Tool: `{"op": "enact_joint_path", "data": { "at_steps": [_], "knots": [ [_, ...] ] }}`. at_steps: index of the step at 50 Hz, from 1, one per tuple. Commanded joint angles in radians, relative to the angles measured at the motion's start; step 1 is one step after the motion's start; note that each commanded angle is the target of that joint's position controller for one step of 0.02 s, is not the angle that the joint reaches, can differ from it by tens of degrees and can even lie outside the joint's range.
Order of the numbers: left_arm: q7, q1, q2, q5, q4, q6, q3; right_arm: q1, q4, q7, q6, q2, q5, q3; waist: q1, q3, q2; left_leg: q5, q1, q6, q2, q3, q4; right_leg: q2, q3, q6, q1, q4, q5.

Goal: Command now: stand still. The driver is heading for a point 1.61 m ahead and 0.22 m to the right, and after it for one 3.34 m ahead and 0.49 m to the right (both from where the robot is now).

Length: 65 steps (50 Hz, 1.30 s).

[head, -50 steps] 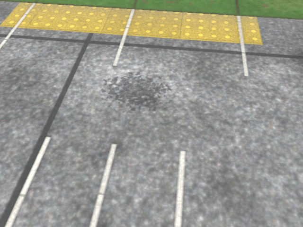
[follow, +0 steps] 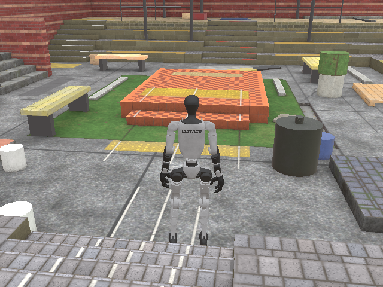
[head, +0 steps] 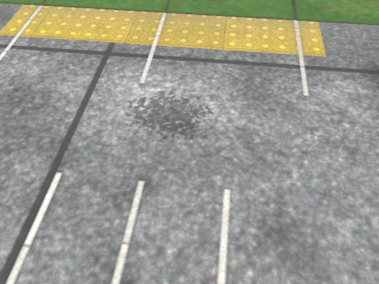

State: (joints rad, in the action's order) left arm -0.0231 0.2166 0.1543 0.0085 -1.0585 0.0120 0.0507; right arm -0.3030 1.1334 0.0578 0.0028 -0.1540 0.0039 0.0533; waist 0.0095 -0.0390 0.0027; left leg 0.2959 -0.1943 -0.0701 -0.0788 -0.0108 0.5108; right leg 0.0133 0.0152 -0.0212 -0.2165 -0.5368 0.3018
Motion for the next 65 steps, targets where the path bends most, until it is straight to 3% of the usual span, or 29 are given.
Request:
{"op": "enact_joint_path", "data": {
  "at_steps": [1, 22, 24, 25, 27, 28, 29, 30, 32, 34, 35, 37, 38, 39, 40, 41, 42, 43, 44, 45, 49, 52, 55, 59, 61, 62, 63, 64, 65],
  "knots": [
    [-0.002, 0.032, 0.085, 0.0, 0.029, -0.007, 0.013, -0.08, -0.009, 0.003, -0.003, -0.082, 0.0, 0.011, 0.0, -0.017, -0.001, -0.137, -0.023, 0.015, 0.022, -0.034, -0.066, -0.037, -0.031, -0.011, -0.017, 0.11, -0.182],
    [0.0, 0.049, 0.085, 0.001, 0.037, -0.008, 0.008, -0.111, -0.015, 0.004, -0.004, -0.081, 0.0, 0.01, 0.001, -0.019, 0.0, -0.144, -0.025, 0.011, 0.02, -0.035, -0.06, -0.036, -0.031, -0.013, -0.017, 0.107, -0.198],
    [-0.006, 0.071, 0.11, 0.01, 0.032, -0.002, 0.018, -0.126, -0.009, 0.007, 0.0, -0.077, 0.008, 0.013, -0.006, -0.008, -0.031, 0.076, -0.052, 0.024, 0.066, -0.092, 0.006, -0.031, -0.043, -0.039, -0.019, 0.13, 0.119],
    [-0.008, 0.092, 0.142, 0.019, 0.034, 0.0, 0.029, -0.105, -0.028, 0.01, -0.001, -0.08, 0.013, 0.016, -0.019, -0.027, -0.063, 0.196, -0.107, 0.039, 0.09, -0.123, 0.076, -0.061, -0.095, -0.073, -0.039, 0.166, 0.365],
    [-0.008, 0.197, 0.208, 0.029, 0.024, -0.014, 0.05, -0.012, -0.087, 0.006, -0.025, -0.054, 0.019, 0.01, -0.077, -0.105, -0.177, 0.249, -0.312, 0.071, 0.088, -0.114, 0.302, -0.253, -0.4, -0.194, -0.033, 0.322, 0.672],
    [-0.01, 0.22, 0.226, 0.024, 0.022, -0.034, 0.056, 0.056, -0.122, -0.001, -0.045, -0.056, 0.028, 0.01, -0.1, -0.152, -0.204, 0.276, -0.415, 0.097, 0.043, -0.027, 0.445, -0.343, -0.566, -0.26, -0.045, 0.386, 0.661],
    [-0.011, 0.219, 0.212, 0.009, 0.027, -0.059, 0.052, 0.099, -0.152, -0.009, -0.064, -0.063, 0.041, 0.014, -0.101, -0.165, -0.207, 0.305, -0.532, 0.12, 0.003, 0.041, 0.566, -0.398, -0.643, -0.291, 0.005, 0.404, 0.576],
    [-0.011, 0.184, 0.191, 0.007, 0.037, -0.079, 0.045, 0.088, -0.159, -0.016, -0.08, -0.073, 0.045, 0.02, -0.072, -0.147, -0.177, 0.265, -0.592, 0.143, -0.037, 0.087, 0.598, -0.406, -0.632, -0.276, 0.053, 0.375, 0.478],
    [-0.01, 0.094, 0.165, 0.022, 0.064, -0.088, 0.039, 0.046, -0.152, -0.027, -0.098, -0.095, 0.037, 0.031, -0.024, -0.08, -0.117, 0.191, -0.525, 0.158, -0.058, 0.078, 0.424, -0.331, -0.45, -0.195, 0.064, 0.33, 0.284],
    [-0.008, 0.047, 0.2, 0.025, 0.075, -0.073, 0.048, -0.005, -0.133, -0.037, -0.099, -0.074, 0.029, 0.032, 0.015, -0.021, -0.124, 0.133, -0.231, 0.14, 0.012, -0.027, 0.242, -0.225, -0.241, -0.135, -0.098, 0.284, 0.185],
    [-0.007, 0.037, 0.208, 0.029, 0.072, -0.067, 0.052, -0.079, -0.1, -0.041, -0.096, -0.066, 0.029, 0.036, 0.053, 0.002, -0.111, 0.024, -0.061, 0.123, 0.063, -0.094, 0.158, -0.185, -0.165, -0.117, -0.2, 0.226, 0.213],
    [-0.003, 0.059, 0.179, 0.028, 0.066, -0.067, 0.04, -0.237, -0.035, -0.04, -0.083, -0.062, 0.029, 0.045, 0.113, 0.02, -0.049, -0.013, 0.163, 0.092, 0.137, -0.165, 0.113, -0.137, -0.1, -0.098, -0.347, 0.075, 0.257],
    [0.003, 0.024, 0.122, 0.021, 0.083, -0.075, 0.022, -0.336, -0.025, -0.036, -0.087, -0.095, 0.025, 0.053, 0.162, 0.025, 0.098, 0.073, 0.251, 0.131, 0.02, 0.025, 0.012, -0.086, -0.025, -0.052, -0.448, -0.24, 0.126],
    [0.004, 0.019, 0.031, 0.007, 0.123, -0.091, 0.001, -0.398, -0.044, -0.042, -0.101, -0.209, 0.013, 0.059, 0.137, 0.049, 0.384, 0.178, 0.29, 0.257, -0.254, 0.552, -0.213, 0.011, 0.034, -0.006, -0.653, -0.669, 0.26],
    [0.006, 0.038, 0.061, 0.047, 0.147, -0.115, 0.008, -0.386, -0.048, -0.061, -0.117, -0.212, -0.009, 0.046, 0.1, 0.072, 0.351, 0.463, 0.276, 0.381, -0.363, 0.915, -0.379, 0.005, -0.105, -0.04, -0.749, -0.822, 0.251],
    [0.007, -0.008, 0.107, 0.071, 0.165, -0.126, 0.014, -0.27, -0.071, -0.071, -0.13, -0.189, -0.006, 0.032, 0.056, -0.05, 0.204, 0.514, 0.213, 0.361, -0.365, 0.844, -0.367, -0.063, -0.117, -0.071, -0.859, -0.888, 0.139],
    [0.006, -0.029, 0.13, 0.05, 0.166, -0.127, 0.015, -0.177, -0.1, -0.078, -0.136, -0.153, 0.0, 0.016, 0.037, -0.077, 0.096, 0.401, 0.143, 0.313, -0.31, 0.673, -0.325, -0.101, -0.112, -0.085, -0.841, -0.865, 0.01],
    [-0.001, -0.006, 0.129, 0.023, 0.144, -0.121, 0.02, -0.094, -0.122, -0.081, -0.131, -0.147, -0.002, 0.005, 0.001, -0.062, 0.056, 0.244, 0.066, 0.274, -0.253, 0.525, -0.317, -0.13, -0.107, -0.082, -0.755, -0.793, -0.079],
    [-0.002, 0.022, 0.145, 0.01, 0.135, -0.113, 0.03, -0.062, -0.133, -0.08, -0.125, -0.134, -0.006, -0.002, -0.021, -0.051, 0.086, 0.118, 0.016, 0.246, -0.203, 0.402, -0.327, -0.153, -0.106, -0.074, -0.672, -0.703, -0.137],
    [0.003, 0.025, 0.15, 0.007, 0.127, -0.105, 0.033, -0.085, -0.122, -0.076, -0.12, -0.114, -0.011, -0.009, -0.016, -0.038, 0.108, 0.007, 0.001, 0.232, -0.165, 0.312, -0.341, -0.149, -0.085, -0.063, -0.61, -0.656, -0.183],
    [0.012, -0.111, 0.11, 0.002, 0.17, -0.093, 0.026, -0.21, -0.084, -0.047, -0.113, -0.131, -0.005, -0.009, 0.019, -0.032, 0.057, -0.395, 0.111, 0.227, -0.13, 0.157, -0.346, -0.121, -0.034, -0.032, -0.631, -0.426, -0.305],
    [0.025, -0.245, 0.084, 0.012, 0.218, -0.097, 0.014, -0.228, -0.084, -0.031, -0.103, -0.14, 0.004, -0.008, 0.047, -0.035, 0.068, -0.387, 0.143, 0.209, -0.109, 0.096, -0.372, -0.088, -0.007, -0.014, -0.577, -0.213, -0.404],
    [0.041, -0.32, 0.087, 0.023, 0.238, -0.095, 0.006, -0.237, -0.077, -0.028, -0.103, -0.152, 0.006, -0.001, 0.061, -0.066, 0.083, -0.336, 0.18, 0.213, -0.122, 0.05, -0.397, -0.072, 0.011, -0.014, -0.541, -0.099, -0.45],
    [0.073, -0.402, 0.091, 0.029, 0.277, -0.103, -0.005, -0.253, -0.059, -0.032, -0.097, -0.151, 0.003, 0.009, 0.067, -0.1, 0.079, -0.458, 0.284, 0.215, -0.166, -0.018, -0.343, -0.058, 0.032, -0.068, -0.528, -0.037, -0.362],
    [0.086, -0.38, 0.118, 0.024, 0.286, -0.108, 0.004, -0.219, -0.072, -0.031, -0.091, -0.184, 0.0, 0.021, 0.029, -0.052, 0.101, -0.79, 0.327, 0.2, -0.18, -0.055, -0.236, -0.007, 0.074, -0.109, -0.421, -0.031, -0.251],
    [0.088, -0.318, 0.147, 0.021, 0.277, -0.108, 0.019, -0.209, -0.08, -0.028, -0.087, -0.202, -0.001, 0.026, -0.008, 0.004, 0.135, -1.003, 0.347, 0.189, -0.18, -0.07, -0.138, 0.032, 0.102, -0.131, -0.32, -0.044, -0.202],
    [0.09, -0.163, 0.19, 0.022, 0.24, -0.108, 0.042, -0.182, -0.092, -0.026, -0.079, -0.217, -0.005, 0.029, -0.089, 0.091, 0.152, -1.146, 0.323, 0.168, -0.16, -0.098, 0.047, 0.076, 0.12, -0.16, -0.131, -0.022, -0.212],
    [0.084, 0.022, 0.246, 0.022, 0.194, -0.102, 0.069, -0.142, -0.12, -0.027, -0.082, -0.226, -0.01, 0.027, -0.175, 0.184, 0.132, -1.061, 0.138, 0.134, -0.133, -0.114, 0.293, 0.039, 0.031, -0.204, 0.17, -0.01, -0.267],
    [0.073, 0.184, 0.357, -0.001, 0.176, -0.094, 0.094, -0.221, -0.161, -0.049, -0.106, -0.132, -0.026, -0.005, -0.143, 0.368, -0.112, -0.435, -0.301, 0.071, 0.009, -0.096, 0.73, -0.242, -0.45, -0.372, 0.626, -0.013, -0.193]
  ]
}}
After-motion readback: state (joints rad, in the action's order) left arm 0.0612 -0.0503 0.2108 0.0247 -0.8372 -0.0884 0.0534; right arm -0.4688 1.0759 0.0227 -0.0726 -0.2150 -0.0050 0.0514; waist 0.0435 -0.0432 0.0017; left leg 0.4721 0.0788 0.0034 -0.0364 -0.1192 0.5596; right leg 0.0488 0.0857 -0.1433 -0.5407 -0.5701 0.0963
